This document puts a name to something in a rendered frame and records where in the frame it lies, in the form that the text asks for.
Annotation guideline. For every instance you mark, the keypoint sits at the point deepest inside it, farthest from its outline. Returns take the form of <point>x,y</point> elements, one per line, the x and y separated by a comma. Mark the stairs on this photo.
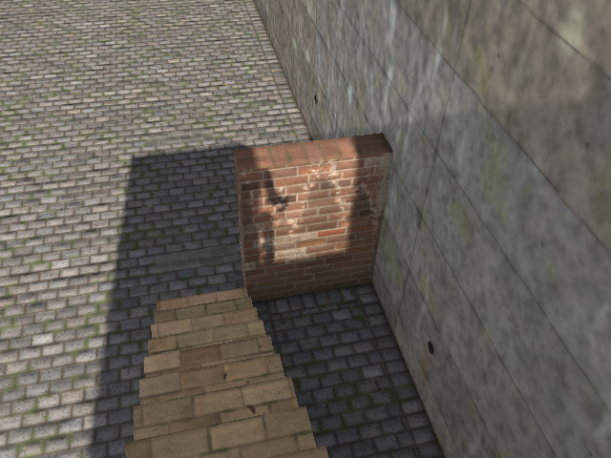
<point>214,388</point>

